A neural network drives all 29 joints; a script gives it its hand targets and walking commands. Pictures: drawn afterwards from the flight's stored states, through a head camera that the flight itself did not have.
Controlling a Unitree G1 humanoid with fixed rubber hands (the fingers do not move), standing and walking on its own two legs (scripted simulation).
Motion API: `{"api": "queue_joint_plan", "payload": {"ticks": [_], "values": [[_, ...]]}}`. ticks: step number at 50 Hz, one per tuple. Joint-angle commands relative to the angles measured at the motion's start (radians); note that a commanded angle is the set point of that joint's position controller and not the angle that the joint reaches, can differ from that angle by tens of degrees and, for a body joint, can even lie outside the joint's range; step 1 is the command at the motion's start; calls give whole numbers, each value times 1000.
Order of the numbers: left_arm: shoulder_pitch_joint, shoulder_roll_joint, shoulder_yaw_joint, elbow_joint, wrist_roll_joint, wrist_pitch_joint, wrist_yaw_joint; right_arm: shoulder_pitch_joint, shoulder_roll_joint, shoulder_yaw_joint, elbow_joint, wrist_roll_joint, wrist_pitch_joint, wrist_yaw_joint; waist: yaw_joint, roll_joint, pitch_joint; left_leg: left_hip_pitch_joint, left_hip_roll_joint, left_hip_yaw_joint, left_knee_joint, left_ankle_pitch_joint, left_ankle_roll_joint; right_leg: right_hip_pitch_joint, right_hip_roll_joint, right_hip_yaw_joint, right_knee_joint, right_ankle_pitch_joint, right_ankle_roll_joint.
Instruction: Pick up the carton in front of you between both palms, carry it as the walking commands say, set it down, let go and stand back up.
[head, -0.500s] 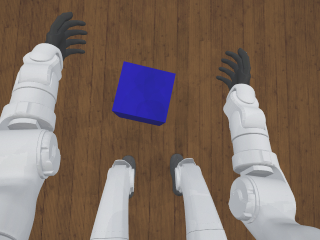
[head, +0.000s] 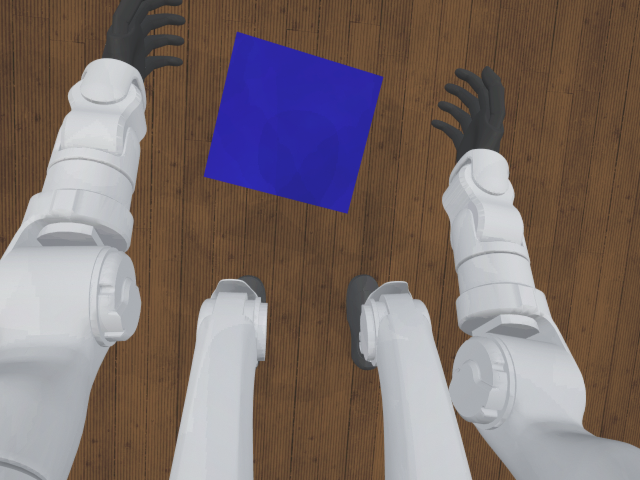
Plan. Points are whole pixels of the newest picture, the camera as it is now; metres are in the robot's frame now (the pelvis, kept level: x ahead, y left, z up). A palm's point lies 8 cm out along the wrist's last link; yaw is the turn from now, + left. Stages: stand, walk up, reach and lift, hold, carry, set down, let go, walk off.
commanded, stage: reach and lift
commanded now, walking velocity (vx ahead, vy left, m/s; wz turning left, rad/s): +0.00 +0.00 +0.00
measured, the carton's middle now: (291, 138) +0.48 +0.05 -0.42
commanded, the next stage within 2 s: none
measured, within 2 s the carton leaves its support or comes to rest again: leaves its support in 1.32 s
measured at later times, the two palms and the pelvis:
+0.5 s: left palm (182, 105) +0.51 +0.22 -0.35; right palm (426, 150) +0.47 -0.16 -0.33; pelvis -0.05 -0.01 -0.16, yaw -1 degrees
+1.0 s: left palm (196, 105) +0.51 +0.20 -0.35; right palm (407, 146) +0.48 -0.13 -0.33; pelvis -0.04 -0.01 -0.17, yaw -1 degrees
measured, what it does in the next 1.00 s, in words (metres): lowers itself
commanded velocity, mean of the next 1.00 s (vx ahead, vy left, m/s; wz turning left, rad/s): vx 0.00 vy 0.00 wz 0.00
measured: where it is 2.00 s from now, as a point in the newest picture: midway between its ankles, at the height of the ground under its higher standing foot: (307, 339)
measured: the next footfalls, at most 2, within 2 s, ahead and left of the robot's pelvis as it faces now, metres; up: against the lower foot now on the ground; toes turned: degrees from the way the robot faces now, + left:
none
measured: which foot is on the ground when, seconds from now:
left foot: down 0.00-1.00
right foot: down 0.00-1.00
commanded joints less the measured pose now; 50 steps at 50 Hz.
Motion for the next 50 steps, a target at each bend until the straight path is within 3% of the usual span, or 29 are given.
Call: {"api": "queue_joint_plan", "payload": {"ticks": [1,7,12,15,21,25,32,40,46,50], "values": [[-284,167,-54,-128,-78,-28,18,-170,-109,73,-111,69,-21,-25,8,148,-1092,766,6,13,35,612,-20,315,57,-126,87,410,32],[-397,258,-128,-128,-173,-10,12,-297,-145,149,-123,159,21,-70,10,159,-1134,629,16,57,159,368,-25,369,54,-138,222,289,21],[-494,286,-166,-11,-200,4,2,-414,-152,143,-27,165,44,-80,5,148,-939,446,45,61,211,120,-20,315,31,-132,288,126,14],[-539,292,-189,62,-209,-1,-1,-480,-169,131,42,152,39,-76,0,135,-839,373,59,47,250,49,-15,286,25,-129,337,80,13],[-603,309,-225,138,-234,-30,5,-567,-207,139,143,164,3,-60,7,110,-748,316,73,24,338,77,-12,271,22,-119,440,115,14],[-628,313,-256,110,-243,-58,20,-551,-162,204,245,259,-21,-41,53,136,-785,385,77,27,384,187,-9,257,33,-120,497,197,16],[-593,279,-253,18,-238,-60,41,-521,-154,239,221,309,-47,-51,71,172,-891,544,66,22,434,354,-10,189,61,-140,535,265,22],[-534,200,-266,92,-235,-49,35,-488,-179,166,259,229,-52,-48,21,145,-712,399,58,2,413,241,-13,98,57,-132,522,198,15],[-566,165,-292,106,-239,-49,31,-538,-135,174,251,222,-53,-42,33,124,-687,326,56,7,391,174,-6,140,56,-124,511,175,12],[-632,37,-331,112,-234,-49,25,-597,-20,190,254,217,-57,-35,43,115,-689,315,45,11,379,147,2,182,78,-125,512,172,8]]}}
